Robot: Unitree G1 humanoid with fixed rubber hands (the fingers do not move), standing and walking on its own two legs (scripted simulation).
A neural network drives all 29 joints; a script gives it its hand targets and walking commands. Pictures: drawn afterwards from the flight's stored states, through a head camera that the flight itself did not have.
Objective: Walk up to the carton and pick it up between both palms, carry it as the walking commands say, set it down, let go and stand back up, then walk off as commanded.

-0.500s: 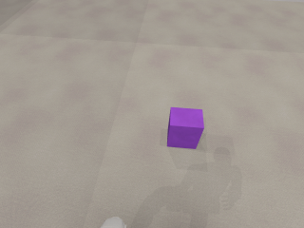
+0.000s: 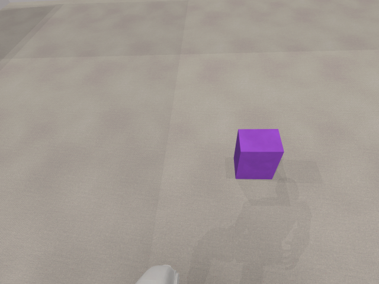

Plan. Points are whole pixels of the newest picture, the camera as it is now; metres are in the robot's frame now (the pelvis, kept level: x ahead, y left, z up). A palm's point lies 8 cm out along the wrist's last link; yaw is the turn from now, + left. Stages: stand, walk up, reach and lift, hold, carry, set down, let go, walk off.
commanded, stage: walk off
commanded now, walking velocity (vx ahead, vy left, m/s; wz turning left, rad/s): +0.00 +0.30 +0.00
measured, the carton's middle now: (255, 155) +0.85 -0.31 -0.63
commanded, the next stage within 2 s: stand in 0.74 s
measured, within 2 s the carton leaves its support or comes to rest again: neither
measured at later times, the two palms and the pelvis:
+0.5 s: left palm out of the picture +0.03 +0.44 -0.14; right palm out of the picture +0.06 -0.06 -0.14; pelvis +0.00 +0.17 +0.00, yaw -1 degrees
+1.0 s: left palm out of the picture -0.01 +0.53 -0.14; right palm out of the picture +0.08 +0.04 -0.14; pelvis +0.01 +0.29 -0.01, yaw +2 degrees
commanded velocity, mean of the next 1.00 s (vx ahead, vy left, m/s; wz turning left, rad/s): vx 0.00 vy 0.22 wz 0.00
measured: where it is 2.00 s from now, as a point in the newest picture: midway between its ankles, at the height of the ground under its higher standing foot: outside the picture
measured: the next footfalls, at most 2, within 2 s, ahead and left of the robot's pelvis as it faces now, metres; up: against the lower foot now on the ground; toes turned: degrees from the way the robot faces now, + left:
left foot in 0.24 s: +0.05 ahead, +0.26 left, +0.00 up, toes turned +6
right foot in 0.60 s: +0.02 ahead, +0.14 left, +0.00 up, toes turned -12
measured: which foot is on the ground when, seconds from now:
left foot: up 0.00-0.22, down 0.24-0.62, up 0.64-0.98, down 1.00-1.00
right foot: down 0.00-0.26, up 0.28-0.58, down 0.60-1.00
